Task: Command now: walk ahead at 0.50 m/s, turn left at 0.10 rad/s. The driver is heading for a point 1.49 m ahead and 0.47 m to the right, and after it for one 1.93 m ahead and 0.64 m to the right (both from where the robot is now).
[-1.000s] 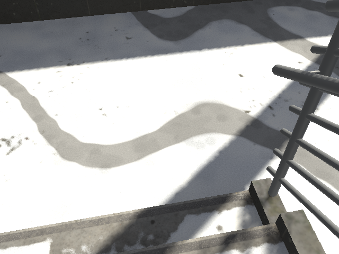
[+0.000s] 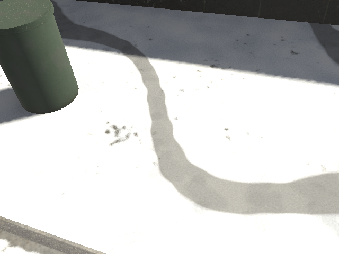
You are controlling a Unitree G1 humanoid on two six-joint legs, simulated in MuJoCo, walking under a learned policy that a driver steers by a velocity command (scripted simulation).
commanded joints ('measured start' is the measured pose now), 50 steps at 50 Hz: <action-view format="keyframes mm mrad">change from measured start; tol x32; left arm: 1 8 107 -5 -28 3 -41 8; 26 388 137 19 23 -57 35 54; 50 -640 52 -5 -175 15 27 -74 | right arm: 1 -71 -27 3 -77 -4 -16 33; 18 -529 42 13 -223 21 -64 60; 26 206 -91 -35 -59 9 -60 51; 50 324 -2 16 109 -23 -89 -18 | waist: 1 -78 -160 190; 21 190 -99 151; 26 -6 86 -343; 30 60 -42 107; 50 -151 -39 265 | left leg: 1 -117 73 -44 -519 309 -41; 21 374 144 -9 -1566 835 -105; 26 1472 538 -208 -983 1312 47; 28 1013 497 -315 -1387 189 173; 32 381 351 -78 -1446 517 68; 50 684 321 134 -1033 277 12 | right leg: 1 -189 -208 301 -284 304 -67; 20 87 -25 411 172 276 -146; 23 32 12 317 646 232 -152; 25 -492 99 179 1296 -641 -80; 26 -644 23 156 1394 -570 -76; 41 -342 -57 44 180 914 -52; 50 -343 -92 -64 -224 808 -48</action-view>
